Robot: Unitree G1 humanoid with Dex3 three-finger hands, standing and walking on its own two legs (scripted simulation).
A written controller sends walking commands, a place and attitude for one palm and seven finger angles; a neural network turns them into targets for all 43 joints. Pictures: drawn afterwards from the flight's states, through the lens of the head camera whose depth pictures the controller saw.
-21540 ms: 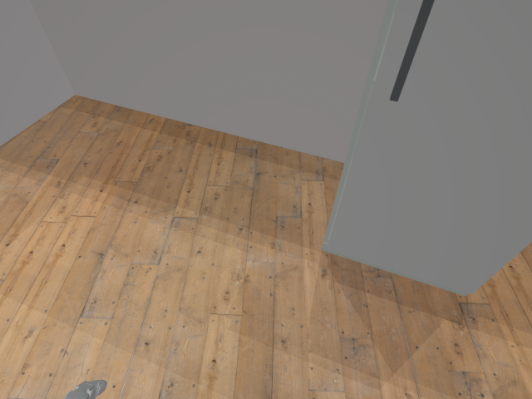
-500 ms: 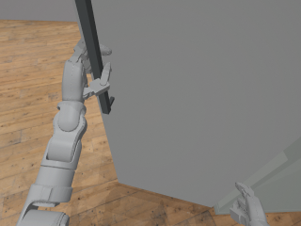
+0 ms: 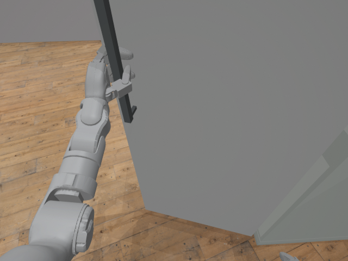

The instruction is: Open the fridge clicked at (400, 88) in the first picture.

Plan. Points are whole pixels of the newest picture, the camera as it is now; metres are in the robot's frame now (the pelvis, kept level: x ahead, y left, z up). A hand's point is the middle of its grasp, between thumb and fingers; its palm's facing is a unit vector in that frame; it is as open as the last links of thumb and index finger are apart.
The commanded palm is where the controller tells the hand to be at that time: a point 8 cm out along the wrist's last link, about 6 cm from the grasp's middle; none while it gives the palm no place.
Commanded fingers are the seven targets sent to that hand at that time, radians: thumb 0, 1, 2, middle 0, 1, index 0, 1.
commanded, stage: stop walking and hold the door back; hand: left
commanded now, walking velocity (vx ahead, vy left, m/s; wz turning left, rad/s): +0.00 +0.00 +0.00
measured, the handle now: (116, 44) +0.47 +0.14 +0.28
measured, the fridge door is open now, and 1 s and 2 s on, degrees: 73 71 70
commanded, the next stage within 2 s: loosen the grip on the handle in 0.28 s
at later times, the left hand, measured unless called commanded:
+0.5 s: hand (122, 78) +0.43 +0.13 +0.22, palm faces +0.02 -1.00 -0.06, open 6.1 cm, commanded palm +0.39 +0.17 +0.20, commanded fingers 0.00 0.05 0.49 -0.45 -1.40 -0.45 -1.40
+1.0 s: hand (124, 84) +0.44 +0.13 +0.20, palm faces +0.06 -0.99 -0.11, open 14.3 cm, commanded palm +0.40 +0.18 +0.20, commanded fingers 0.00 -0.55 0.20 -0.25 -1.15 -0.25 -1.15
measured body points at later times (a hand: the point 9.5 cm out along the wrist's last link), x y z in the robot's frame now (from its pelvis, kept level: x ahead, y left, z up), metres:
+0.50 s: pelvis -0.01 +0.00 +0.00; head -0.01 +0.01 +0.45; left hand +0.42 +0.18 +0.22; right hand +0.13 -0.23 -0.09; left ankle +0.05 +0.11 -0.73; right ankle +0.03 -0.13 -0.73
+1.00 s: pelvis +0.03 -0.03 +0.01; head +0.05 -0.03 +0.46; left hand +0.43 +0.18 +0.21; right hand +0.15 -0.29 -0.10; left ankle +0.05 +0.11 -0.73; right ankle +0.03 -0.13 -0.73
